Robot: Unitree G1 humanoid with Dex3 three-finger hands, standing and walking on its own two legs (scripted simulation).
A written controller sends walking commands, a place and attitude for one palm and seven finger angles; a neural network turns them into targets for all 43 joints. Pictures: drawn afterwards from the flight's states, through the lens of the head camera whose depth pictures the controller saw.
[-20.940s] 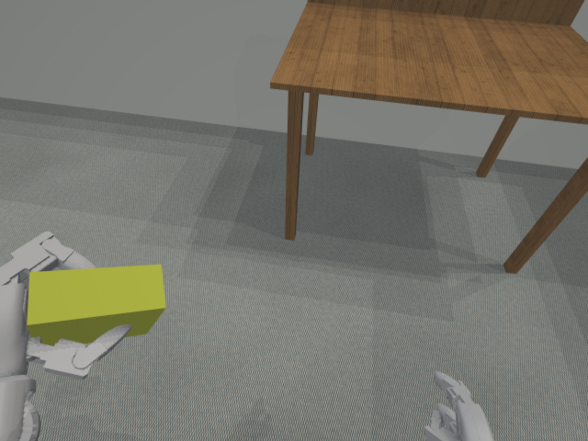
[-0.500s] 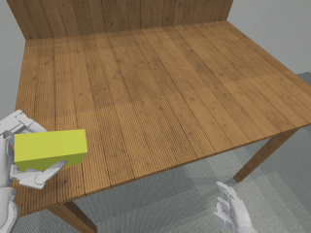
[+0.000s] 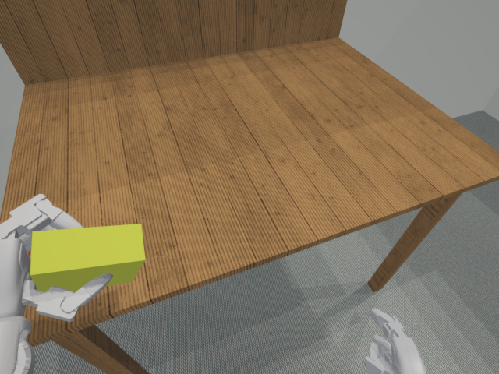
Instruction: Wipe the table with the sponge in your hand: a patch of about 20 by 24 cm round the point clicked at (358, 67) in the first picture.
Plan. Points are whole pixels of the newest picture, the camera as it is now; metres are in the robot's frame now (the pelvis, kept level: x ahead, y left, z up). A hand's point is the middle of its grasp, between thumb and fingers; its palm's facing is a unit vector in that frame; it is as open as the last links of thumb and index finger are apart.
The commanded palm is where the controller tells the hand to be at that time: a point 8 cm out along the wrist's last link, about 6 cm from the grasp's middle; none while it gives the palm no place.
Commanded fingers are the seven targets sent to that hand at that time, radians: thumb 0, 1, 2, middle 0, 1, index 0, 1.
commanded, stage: come to a stop and stand still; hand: left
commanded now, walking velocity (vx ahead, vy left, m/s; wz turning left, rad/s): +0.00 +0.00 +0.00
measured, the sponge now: (105, 258) +0.23 +0.20 +0.13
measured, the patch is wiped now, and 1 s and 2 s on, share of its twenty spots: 0.00 0.00 0.00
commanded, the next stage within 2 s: look again from close up in 0.18 s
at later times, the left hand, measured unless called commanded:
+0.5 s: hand (61, 258) +0.21 +0.24 +0.15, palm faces +0.36 -0.86 -0.37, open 9.1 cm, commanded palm +0.16 +0.28 +0.17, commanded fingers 0.00 0.10 1.30 -1.20 -1.60 -1.20 -1.60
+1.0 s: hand (77, 262) +0.22 +0.24 +0.13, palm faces +0.22 -0.78 -0.58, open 9.1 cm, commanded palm +0.18 +0.29 +0.19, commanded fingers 0.00 0.10 1.30 -1.20 -1.60 -1.20 -1.60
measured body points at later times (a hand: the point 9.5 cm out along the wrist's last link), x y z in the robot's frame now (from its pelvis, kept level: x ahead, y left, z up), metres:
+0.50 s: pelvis +0.00 +0.00 +0.00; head +0.01 +0.01 +0.45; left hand +0.19 +0.29 +0.17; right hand +0.17 -0.23 -0.07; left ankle +0.00 +0.10 -0.74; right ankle +0.05 -0.10 -0.74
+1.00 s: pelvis +0.02 +0.01 -0.01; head +0.02 +0.00 +0.44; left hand +0.20 +0.28 +0.16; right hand +0.24 -0.19 -0.08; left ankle +0.00 +0.10 -0.74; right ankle +0.05 -0.10 -0.74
